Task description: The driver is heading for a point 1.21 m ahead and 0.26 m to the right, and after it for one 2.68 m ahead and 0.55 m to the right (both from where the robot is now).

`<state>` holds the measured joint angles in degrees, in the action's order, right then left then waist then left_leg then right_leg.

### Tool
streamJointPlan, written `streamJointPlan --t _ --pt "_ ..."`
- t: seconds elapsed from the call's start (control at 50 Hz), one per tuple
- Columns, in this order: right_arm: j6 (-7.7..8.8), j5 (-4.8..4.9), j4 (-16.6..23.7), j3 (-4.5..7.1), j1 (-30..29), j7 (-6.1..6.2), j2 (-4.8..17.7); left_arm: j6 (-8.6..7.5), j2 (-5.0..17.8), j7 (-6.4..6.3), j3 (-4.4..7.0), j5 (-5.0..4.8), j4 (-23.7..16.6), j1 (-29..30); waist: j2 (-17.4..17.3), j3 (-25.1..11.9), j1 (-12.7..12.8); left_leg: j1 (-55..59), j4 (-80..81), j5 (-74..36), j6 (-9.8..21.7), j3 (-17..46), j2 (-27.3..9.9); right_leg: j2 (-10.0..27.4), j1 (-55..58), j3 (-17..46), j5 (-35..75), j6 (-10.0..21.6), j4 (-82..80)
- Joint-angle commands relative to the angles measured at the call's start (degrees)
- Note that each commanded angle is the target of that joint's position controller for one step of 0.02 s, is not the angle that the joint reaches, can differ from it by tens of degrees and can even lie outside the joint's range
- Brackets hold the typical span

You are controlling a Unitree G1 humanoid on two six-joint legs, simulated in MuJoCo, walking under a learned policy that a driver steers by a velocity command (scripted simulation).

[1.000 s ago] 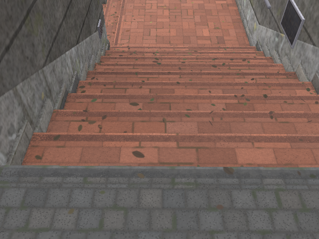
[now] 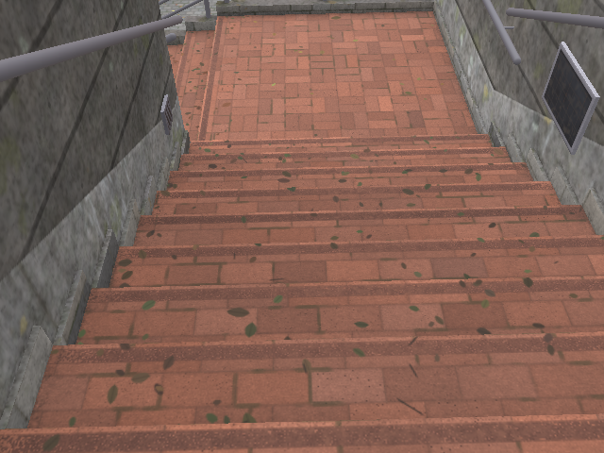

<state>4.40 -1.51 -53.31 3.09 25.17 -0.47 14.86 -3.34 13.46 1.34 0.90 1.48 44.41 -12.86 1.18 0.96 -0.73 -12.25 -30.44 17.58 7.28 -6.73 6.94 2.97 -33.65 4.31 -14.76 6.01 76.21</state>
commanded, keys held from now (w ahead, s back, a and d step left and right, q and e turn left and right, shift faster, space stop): w+shift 0.58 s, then w+e+shift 0.42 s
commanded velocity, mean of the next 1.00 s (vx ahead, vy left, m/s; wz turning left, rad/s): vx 1.00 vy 0.00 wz -0.22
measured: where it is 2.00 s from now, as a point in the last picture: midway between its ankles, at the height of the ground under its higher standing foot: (359, 285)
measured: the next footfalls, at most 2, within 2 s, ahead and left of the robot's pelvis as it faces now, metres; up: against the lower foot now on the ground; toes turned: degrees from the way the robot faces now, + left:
right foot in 0.34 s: +0.46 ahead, -0.11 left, -0.15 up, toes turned -2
left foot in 0.74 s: +0.90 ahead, +0.11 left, -0.30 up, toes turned +0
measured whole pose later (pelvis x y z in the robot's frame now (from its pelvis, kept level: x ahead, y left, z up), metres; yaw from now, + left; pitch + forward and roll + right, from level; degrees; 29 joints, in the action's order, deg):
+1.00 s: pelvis +0.93 +0.01 -0.32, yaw -13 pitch -1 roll +2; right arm 6.7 -1.0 -59.5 3.5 28.7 -0.1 14.2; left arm 0.4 16.1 1.5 4.4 2.6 50.7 -8.5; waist 1.2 1.4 -0.9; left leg -9.0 -41.9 31.5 1.6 -12.9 -1.3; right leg 5.2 -44.4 -1.8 4.3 6.3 65.9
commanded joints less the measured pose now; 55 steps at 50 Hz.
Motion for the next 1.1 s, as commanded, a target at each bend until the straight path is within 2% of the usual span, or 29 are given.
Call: streamJointPlan --t 0.02,0.08,0.12,0.18,0.28,0.32,0.36,0.38,0.4,0.42,0.44,0.46,0.5,0.54,0.6,0.66,0.7,0.72,0.76,0.78,0.8,0.82,0.84,0.88,0.9,0.94,0.98,1.02,1.1 --pt "3.15 1.11 2.76 -0.22 -1.95 -0.16 2.97 1.18 2.46 0.49 -0.47 0.88 -5.13 1.64 -2.50 10.09 4.02 -12.68 25.39 4.56 6.49 18.45 -14.51 4.79 -5.68 -1.72 8.83 -1.69 -11.36" --pt "4.34 3.19 2.43 0.02 -0.34 -0.54 5.33 -0.26 1.32 2.04 -1.18 0.07 -5.71 8.64 -1.30 8.01 1.75 -20.94 28.83 -14.66 3.56 8.04 -9.18 0.17 16.34 -10.22 28.55 -2.08 -31.61" --pt "4.71 2.40 2.53 0.43 -1.14 -0.57 7.87 -0.05 4.10 1.86 0.30 -0.65 -1.83 1.05 -2.29 3.95 4.21 -13.13 23.33 -32.20 2.11 4.70 -11.06 -0.74 20.85 -9.70 33.47 -0.29 -26.80" --pt "3.50 1.59 -0.66 -0.20 6.21 1.01 6.95 -1.96 6.34 0.91 1.65 0.47 -3.34 8.11 -5.54 2.66 -1.05 16.66 11.38 -36.72 2.19 6.73 -13.60 0.48 2.90 -6.65 38.47 4.22 -39.41" --pt "0.64 -0.16 -1.57 -0.84 5.95 4.61 6.95 -1.82 5.32 -0.16 2.36 0.82 1.32 -0.10 -1.92 1.20 -0.81 24.73 -20.37 -40.06 2.12 8.81 -12.88 -0.23 10.86 -8.16 39.49 0.81 -60.91" --pt "0.41 0.98 -1.29 0.10 1.18 4.78 7.95 -2.80 7.42 -1.06 4.15 1.71 7.22 -18.06 4.12 -2.56 8.65 16.20 -49.03 -40.72 2.40 7.71 -9.95 -0.22 28.57 -10.20 43.30 1.54 -68.46" --pt "1.72 2.58 3.66 -1.26 -3.53 4.66 -0.59 -1.71 12.49 -0.90 4.96 2.69 10.31 -29.93 16.91 -8.67 9.18 -34.78 -89.09 29.50 1.64 12.29 0.60 14.12 66.80 3.11 69.82 6.27 -31.92" --pt "2.74 4.66 5.47 -2.23 -2.29 5.11 -0.55 -1.74 9.90 -0.01 3.92 2.52 10.41 -32.98 11.33 -15.59 9.76 -46.76 -87.29 24.65 1.64 16.42 -1.41 19.25 76.22 12.42 67.20 8.90 -32.67" --pt "2.59 3.64 6.32 -2.58 -3.56 5.06 0.44 -1.33 10.62 -0.26 4.72 1.98 11.06 -31.40 4.78 -15.84 8.47 -53.77 -84.89 20.11 0.69 14.09 -3.58 22.71 71.88 19.21 38.21 14.73 -41.38" --pt "2.03 0.59 6.72 -2.44 -9.76 3.68 2.87 -0.67 8.62 -1.29 4.37 0.99 9.34 -22.59 -1.80 -7.33 6.50 -53.31 -78.24 17.06 -0.15 10.78 -6.37 19.40 55.36 20.87 11.99 13.07 -53.19" --pt "0.63 -1.18 7.50 -2.27 -9.48 2.67 2.84 -1.42 11.28 -1.86 4.46 0.59 11.05 -23.18 3.62 -2.30 4.50 -53.81 -79.76 20.57 -1.22 12.54 -6.64 24.07 45.08 28.20 12.05 17.04 -53.35" --pt "-0.69 -3.04 7.24 -2.63 -11.82 1.85 1.75 -2.64 6.51 -0.92 2.53 0.49 13.11 -26.07 -5.06 5.31 2.97 -55.57 -75.03 20.89 -1.01 16.41 -9.87 22.28 34.77 24.56 13.38 14.48 -49.46" --pt "-0.68 -0.14 13.15 -4.25 -20.79 -0.35 -0.98 -4.67 4.24 -1.49 0.98 0.22 9.25 -7.51 -5.84 14.31 -6.15 -24.91 -28.41 -7.40 -5.00 11.79 -12.98 8.83 -7.76 5.94 -1.25 4.70 -66.86" --pt "-1.87 -1.84 2.80 -2.51 -3.56 -2.59 -0.02 -5.73 11.52 -1.11 2.78 -1.33 9.42 -8.95 4.43 2.54 -8.42 4.11 -33.67 -32.77 -5.44 3.31 -8.87 5.90 -12.88 1.47 16.17 6.47 -61.61" --pt "-0.07 -0.69 5.46 -2.28 -18.38 -2.87 2.66 -6.41 2.84 -1.62 0.91 -5.06 11.63 -12.64 -3.31 8.36 -2.10 -8.44 -5.15 -59.65 -0.51 6.54 -13.74 -0.20 4.27 -3.97 0.56 2.78 -50.25" --pt "0.77 -0.18 9.98 -2.18 -31.44 -2.21 2.35 -3.61 5.65 -3.03 1.39 -1.42 12.46 -19.27 -0.38 9.58 7.87 -14.08 6.03 -49.44 -3.39 5.38 -11.56 1.76 21.56 2.42 6.18 3.57 -41.86" --pt "1.35 0.27 8.48 -1.47 -25.51 -0.69 3.57 -1.47 6.94 -4.32 1.87 0.75 13.47 -21.98 0.83 9.23 7.23 -13.65 12.34 -40.19 -3.84 8.13 -12.44 2.21 31.40 5.58 17.75 4.86 -30.96" --pt "1.50 0.43 5.89 -0.41 -16.41 -0.05 5.53 -0.42 8.30 -4.86 2.22 1.68 13.99 -21.64 0.07 4.74 3.36 -5.79 12.03 -38.10 -3.81 6.71 -11.73 2.49 32.20 6.15 26.07 5.23 -18.73" --pt "1.42 -1.54 0.29 1.90 7.59 0.39 9.47 -0.36 9.33 -4.51 3.50 -1.58 13.64 -19.24 -7.93 -8.38 -9.29 27.09 5.48 -37.28 -1.44 7.78 -14.79 -4.36 13.27 1.67 8.68 3.27 21.68" --pt "1.18 -2.88 0.33 1.35 10.18 -0.48 9.90 -0.96 2.66 -4.64 2.36 -4.51 12.62 -28.71 -20.03 -18.82 -2.53 54.15 -19.67 -62.98 1.85 19.32 -29.13 -5.55 -14.42 1.81 -32.43 1.31 41.56" --pt "0.36 -0.92 1.63 2.05 13.72 -1.46 10.47 -1.52 4.96 -5.52 2.13 -4.87 11.04 -24.12 -15.86 -26.81 -8.48 57.18 -14.85 -47.80 4.64 28.18 -34.15 -3.02 -23.38 2.22 -27.16 1.54 43.76" --pt "0.43 -0.53 0.95 2.90 10.51 -0.57 11.49 -1.14 4.18 -5.50 1.94 -3.69 8.93 -16.50 -14.72 -21.86 -8.45 44.22 1.39 -13.94 8.30 37.01 -37.44 -1.83 -27.86 -1.29 -18.41 0.32 39.38" --pt "0.33 -0.76 1.28 1.75 5.19 0.44 6.29 -0.20 5.07 -4.83 2.44 -1.30 7.33 -6.17 -4.62 -7.70 -6.95 26.84 8.59 -5.38 6.41 32.87 -34.66 1.00 -26.76 -2.70 -12.58 0.34 31.41" --pt "1.68 -1.19 -0.09 1.46 2.49 -0.24 4.79 2.68 2.35 -2.92 2.84 1.90 7.48 -5.67 -1.83 2.81 -1.66 4.05 2.35 -17.04 5.22 27.21 -33.40 5.10 -18.20 0.50 -8.90 0.56 23.59" --pt "2.37 -0.87 -0.98 -0.12 0.65 -0.84 -0.57 3.83 1.36 -2.17 3.26 1.21 7.12 -4.27 0.61 6.25 1.53 -4.29 2.66 -16.14 0.81 19.16 -29.32 6.52 -16.34 3.49 1.00 0.21 11.59" --pt "3.89 1.25 -0.14 0.06 -6.76 0.06 1.90 4.35 -0.81 0.51 2.74 0.66 4.19 -0.01 -8.29 9.27 5.29 -19.63 9.92 -8.39 -2.30 7.22 -22.59 4.75 -2.68 -1.62 18.33 -0.81 -12.61" --pt "4.19 0.36 0.20 1.39 -6.18 0.68 6.90 4.61 1.35 1.42 3.04 2.07 6.93 -5.24 -9.15 3.74 6.72 -14.78 4.81 -20.36 -1.40 4.93 -24.52 1.64 1.47 -9.15 24.20 0.27 -7.72" --pt "6.03 1.86 -2.46 -0.37 -4.25 1.20 -0.45 2.72 1.87 2.80 3.14 0.31 5.30 2.09 -3.09 4.94 5.76 -10.49 1.09 -4.04 -6.75 -1.99 -20.03 3.32 0.88 -4.54 53.22 3.06 -29.43" --pt "3.73 0.08 -4.06 -0.21 -0.64 1.97 3.32 2.46 3.55 2.76 2.61 0.16 5.42 8.78 -2.70 8.99 1.24 -5.43 -6.96 -12.15 -5.97 -8.66 -19.66 -2.10 11.87 -15.50 47.87 3.13 -38.99"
